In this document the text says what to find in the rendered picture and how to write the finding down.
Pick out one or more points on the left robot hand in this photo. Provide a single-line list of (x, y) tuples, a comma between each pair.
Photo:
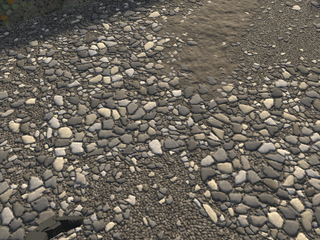
[(53, 226)]

